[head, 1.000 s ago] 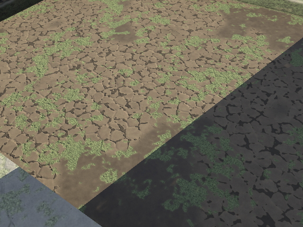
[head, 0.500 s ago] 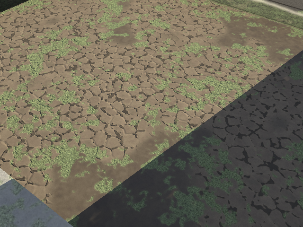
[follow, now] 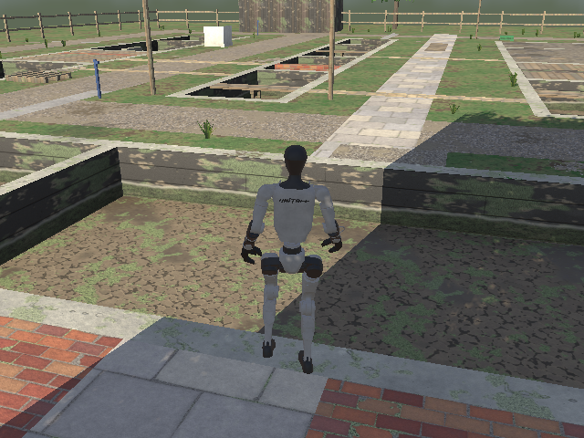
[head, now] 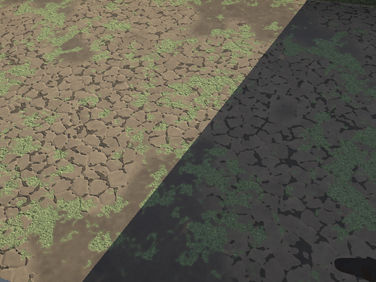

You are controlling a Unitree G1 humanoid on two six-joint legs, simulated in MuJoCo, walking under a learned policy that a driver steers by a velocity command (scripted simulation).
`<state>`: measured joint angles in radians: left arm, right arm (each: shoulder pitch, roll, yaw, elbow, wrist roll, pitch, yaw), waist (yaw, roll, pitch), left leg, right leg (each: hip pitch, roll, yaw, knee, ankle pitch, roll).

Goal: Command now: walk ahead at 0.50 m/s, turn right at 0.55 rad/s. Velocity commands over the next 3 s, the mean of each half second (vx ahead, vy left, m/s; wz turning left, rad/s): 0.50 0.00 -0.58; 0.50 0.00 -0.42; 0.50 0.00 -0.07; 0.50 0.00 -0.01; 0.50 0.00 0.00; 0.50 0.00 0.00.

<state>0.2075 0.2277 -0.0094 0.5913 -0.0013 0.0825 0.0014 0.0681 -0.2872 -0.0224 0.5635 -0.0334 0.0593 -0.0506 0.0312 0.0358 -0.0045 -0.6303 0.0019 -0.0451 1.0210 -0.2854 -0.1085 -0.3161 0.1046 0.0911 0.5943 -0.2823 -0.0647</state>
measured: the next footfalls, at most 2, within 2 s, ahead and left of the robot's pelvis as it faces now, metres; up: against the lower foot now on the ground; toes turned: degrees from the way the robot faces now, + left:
left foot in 0.14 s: +0.11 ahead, +0.14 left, +0.00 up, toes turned -8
right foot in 0.46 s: +0.05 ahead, -0.10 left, +0.00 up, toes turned -24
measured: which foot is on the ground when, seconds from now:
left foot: up 0.00-0.12, down 0.14-0.46, up 0.48-0.70, down 0.72-1.00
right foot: down 0.00-0.18, up 0.20-0.44, down 0.46-1.00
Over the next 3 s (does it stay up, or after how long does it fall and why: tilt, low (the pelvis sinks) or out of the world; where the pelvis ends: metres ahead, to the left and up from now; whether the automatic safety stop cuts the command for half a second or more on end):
stays up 0.06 -0.01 -0.01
